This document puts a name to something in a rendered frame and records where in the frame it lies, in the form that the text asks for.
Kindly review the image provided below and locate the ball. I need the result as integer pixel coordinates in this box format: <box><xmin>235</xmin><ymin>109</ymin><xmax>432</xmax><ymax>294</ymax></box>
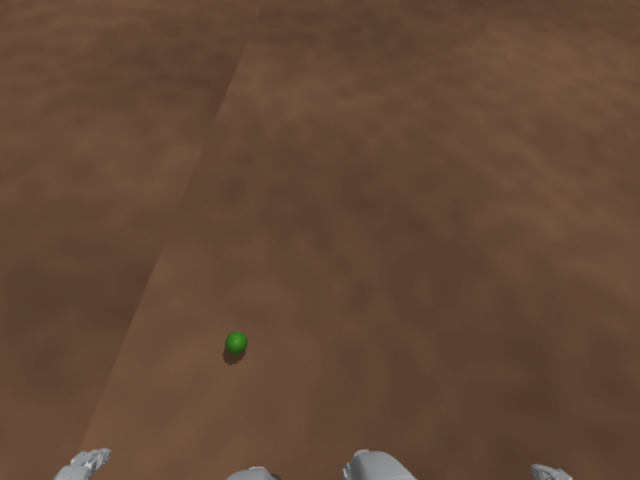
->
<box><xmin>226</xmin><ymin>332</ymin><xmax>248</xmax><ymax>354</ymax></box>

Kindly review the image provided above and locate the right robot hand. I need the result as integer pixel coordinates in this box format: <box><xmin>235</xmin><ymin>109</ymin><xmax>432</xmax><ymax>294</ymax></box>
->
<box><xmin>531</xmin><ymin>464</ymin><xmax>573</xmax><ymax>480</ymax></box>

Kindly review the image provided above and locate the left robot hand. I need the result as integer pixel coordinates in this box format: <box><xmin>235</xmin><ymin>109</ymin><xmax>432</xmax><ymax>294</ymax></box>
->
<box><xmin>53</xmin><ymin>448</ymin><xmax>111</xmax><ymax>480</ymax></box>

